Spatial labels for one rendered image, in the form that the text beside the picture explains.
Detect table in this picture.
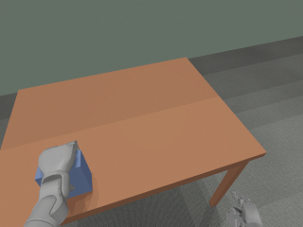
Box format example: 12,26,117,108
0,57,267,227

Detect robot right hand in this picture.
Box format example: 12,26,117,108
226,190,263,227

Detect robot left hand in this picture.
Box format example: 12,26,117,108
38,140,80,192

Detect sponge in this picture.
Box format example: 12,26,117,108
34,150,93,199

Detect left robot forearm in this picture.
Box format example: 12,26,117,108
24,171,70,227

